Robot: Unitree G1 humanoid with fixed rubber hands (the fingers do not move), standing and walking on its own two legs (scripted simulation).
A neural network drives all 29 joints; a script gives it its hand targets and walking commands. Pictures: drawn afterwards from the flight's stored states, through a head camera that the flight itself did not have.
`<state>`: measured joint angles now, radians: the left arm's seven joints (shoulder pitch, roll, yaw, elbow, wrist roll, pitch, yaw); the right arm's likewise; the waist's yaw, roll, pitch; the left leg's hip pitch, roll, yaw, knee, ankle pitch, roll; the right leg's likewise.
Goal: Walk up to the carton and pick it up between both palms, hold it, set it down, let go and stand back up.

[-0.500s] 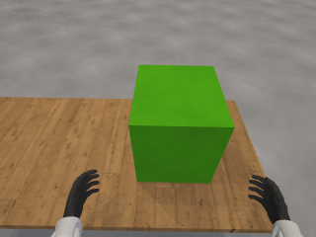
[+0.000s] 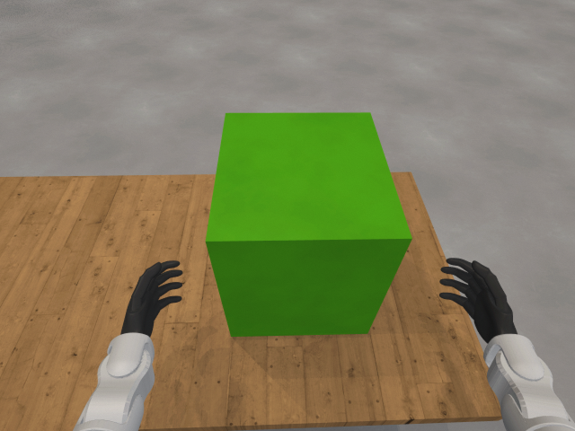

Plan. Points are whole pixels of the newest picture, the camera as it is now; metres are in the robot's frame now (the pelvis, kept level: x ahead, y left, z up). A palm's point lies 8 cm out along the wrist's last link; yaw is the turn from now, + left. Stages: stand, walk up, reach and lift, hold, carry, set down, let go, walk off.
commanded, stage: reach and lift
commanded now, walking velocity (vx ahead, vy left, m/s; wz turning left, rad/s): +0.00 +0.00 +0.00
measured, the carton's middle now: (299, 227) +0.46 +0.01 +0.00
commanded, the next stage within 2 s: none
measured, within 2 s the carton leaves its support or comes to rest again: neither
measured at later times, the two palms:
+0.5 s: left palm (154, 252) +0.34 +0.21 +0.07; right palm (516, 263) +0.34 -0.28 +0.09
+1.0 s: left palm (148, 191) +0.40 +0.22 +0.13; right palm (512, 189) +0.41 -0.27 +0.15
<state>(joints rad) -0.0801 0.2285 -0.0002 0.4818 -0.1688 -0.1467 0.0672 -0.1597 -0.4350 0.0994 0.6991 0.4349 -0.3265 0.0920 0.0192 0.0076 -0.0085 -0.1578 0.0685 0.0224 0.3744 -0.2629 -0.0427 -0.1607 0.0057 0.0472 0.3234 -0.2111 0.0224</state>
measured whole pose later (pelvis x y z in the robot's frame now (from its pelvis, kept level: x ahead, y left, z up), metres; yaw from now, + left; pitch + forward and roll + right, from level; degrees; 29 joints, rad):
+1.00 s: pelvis -0.02 +0.00 +0.00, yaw +0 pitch +10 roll -1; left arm -0.79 0.35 0.06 0.64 -0.21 0.40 0.05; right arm -0.86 -0.56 0.05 0.92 0.47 0.16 0.07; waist 0.01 0.00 -0.08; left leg -0.32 0.07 0.00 0.35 -0.20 -0.05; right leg -0.32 0.01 0.04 0.29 -0.14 0.02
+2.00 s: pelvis -0.04 -0.01 -0.02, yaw -1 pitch +25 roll -1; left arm -1.13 0.31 -0.17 1.43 -0.36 -0.17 0.06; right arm -1.15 -0.47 0.23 1.47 0.53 -0.16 0.08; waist 0.04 -0.01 -0.24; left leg -0.73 0.08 0.00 0.51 -0.21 -0.06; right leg -0.74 0.02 0.03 0.47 -0.16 0.01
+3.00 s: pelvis -0.04 -0.01 -0.03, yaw -1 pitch +27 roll -1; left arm -1.13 0.22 -0.03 1.52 -0.27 -0.32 0.10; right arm -1.15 -0.32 0.10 1.48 0.36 -0.25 0.00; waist 0.05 0.02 -0.26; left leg -0.80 0.08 -0.01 0.57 -0.24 -0.05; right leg -0.81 0.02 0.02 0.51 -0.17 0.01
